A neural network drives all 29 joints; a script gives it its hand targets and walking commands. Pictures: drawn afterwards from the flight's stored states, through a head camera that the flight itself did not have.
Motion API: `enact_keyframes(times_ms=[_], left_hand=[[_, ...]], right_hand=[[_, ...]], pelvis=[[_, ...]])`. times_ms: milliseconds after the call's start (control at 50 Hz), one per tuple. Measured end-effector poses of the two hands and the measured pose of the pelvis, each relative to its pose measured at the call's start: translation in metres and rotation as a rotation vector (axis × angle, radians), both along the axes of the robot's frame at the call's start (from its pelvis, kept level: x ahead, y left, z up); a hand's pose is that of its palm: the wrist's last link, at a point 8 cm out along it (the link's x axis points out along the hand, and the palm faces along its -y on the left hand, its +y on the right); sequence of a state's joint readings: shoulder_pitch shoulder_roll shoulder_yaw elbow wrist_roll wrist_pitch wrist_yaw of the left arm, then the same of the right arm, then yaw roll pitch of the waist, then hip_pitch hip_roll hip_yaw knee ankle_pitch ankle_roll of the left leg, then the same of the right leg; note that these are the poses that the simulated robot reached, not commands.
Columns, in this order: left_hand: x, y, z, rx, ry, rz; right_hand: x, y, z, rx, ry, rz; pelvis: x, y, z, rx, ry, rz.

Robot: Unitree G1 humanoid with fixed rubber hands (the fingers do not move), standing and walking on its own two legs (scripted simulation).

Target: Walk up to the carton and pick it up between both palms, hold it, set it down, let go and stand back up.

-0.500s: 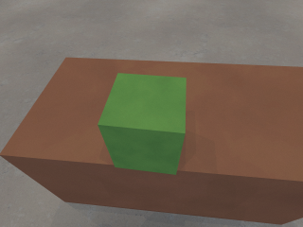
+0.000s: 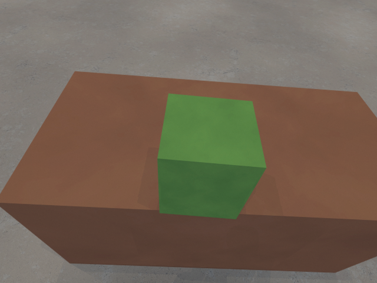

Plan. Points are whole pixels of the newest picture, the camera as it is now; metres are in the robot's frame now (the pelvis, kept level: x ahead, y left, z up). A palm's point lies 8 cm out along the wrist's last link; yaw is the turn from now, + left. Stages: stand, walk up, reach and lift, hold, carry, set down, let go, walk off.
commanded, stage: walk up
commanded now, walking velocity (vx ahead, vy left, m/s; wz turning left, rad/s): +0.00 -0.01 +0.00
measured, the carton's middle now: (203, 159) +0.42 -0.03 -0.01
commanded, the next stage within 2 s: stand in 1.30 s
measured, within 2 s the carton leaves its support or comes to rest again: neither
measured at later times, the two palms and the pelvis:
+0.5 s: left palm out of the picture -0.07 +0.16 -0.15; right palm out of the picture -0.04 -0.24 -0.15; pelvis -0.01 -0.03 +0.00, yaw +1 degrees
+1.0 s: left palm out of the picture -0.06 +0.14 -0.15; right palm out of the picture -0.05 -0.24 -0.15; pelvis -0.01 -0.05 +0.00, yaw +0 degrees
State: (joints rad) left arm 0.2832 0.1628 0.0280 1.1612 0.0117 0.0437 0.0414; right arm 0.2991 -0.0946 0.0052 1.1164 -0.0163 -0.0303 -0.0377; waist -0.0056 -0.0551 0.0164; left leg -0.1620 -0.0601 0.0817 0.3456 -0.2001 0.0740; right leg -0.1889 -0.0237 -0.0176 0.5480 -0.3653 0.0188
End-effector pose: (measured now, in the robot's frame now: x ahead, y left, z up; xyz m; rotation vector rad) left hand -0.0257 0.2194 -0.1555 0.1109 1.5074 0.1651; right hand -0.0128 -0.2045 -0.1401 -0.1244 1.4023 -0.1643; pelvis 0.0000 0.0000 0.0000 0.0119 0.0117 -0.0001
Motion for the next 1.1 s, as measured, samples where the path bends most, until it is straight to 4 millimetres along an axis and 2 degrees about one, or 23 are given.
enact_keyframes(times_ms=[100, 220, 400, 500, 600, 800, 1100], left_hand=[[0.009, -0.005, 0.01, 0.035, -0.045, -0.015], [0.007, -0.023, 0.011, 0.015, -0.066, -0.022], [-0.024, -0.055, 0.004, -0.044, -0.017, 0.006], [-0.04, -0.063, 0.007, -0.046, 0.014, 0.018], [-0.048, -0.065, 0.01, -0.033, 0.028, 0.022], [-0.041, -0.073, 0.01, -0.027, 0.005, 0.016], [-0.029, -0.085, 0.009, -0.032, -0.014, 0.012]], right_hand=[[-0.007, 0.001, -0.013, 0.047, 0.012, -0.013], [-0.01, -0.009, -0.013, 0.05, 0.01, -0.007], [-0.02, -0.03, -0.006, 0.015, 0.045, 0.009], [-0.024, -0.034, -0.008, 0.02, 0.063, 0.007], [-0.026, -0.033, -0.011, 0.039, 0.067, 0.005], [-0.028, -0.033, -0.014, 0.061, 0.073, 0.001], [-0.034, -0.044, -0.014, 0.056, 0.109, -0.007]], pelvis=[[-0.001, -0.003, 0.0, -0.004, -0.021, 0.004], [-0.005, -0.013, 0.001, -0.005, -0.035, 0.008], [-0.011, -0.027, 0.002, -0.005, -0.034, 0.011], [-0.012, -0.032, 0.002, -0.006, -0.032, 0.01], [-0.013, -0.036, 0.002, -0.006, -0.031, 0.009], [-0.012, -0.044, 0.001, -0.006, -0.028, 0.004], [-0.006, -0.055, 0.0, -0.004, -0.018, 0.002]])
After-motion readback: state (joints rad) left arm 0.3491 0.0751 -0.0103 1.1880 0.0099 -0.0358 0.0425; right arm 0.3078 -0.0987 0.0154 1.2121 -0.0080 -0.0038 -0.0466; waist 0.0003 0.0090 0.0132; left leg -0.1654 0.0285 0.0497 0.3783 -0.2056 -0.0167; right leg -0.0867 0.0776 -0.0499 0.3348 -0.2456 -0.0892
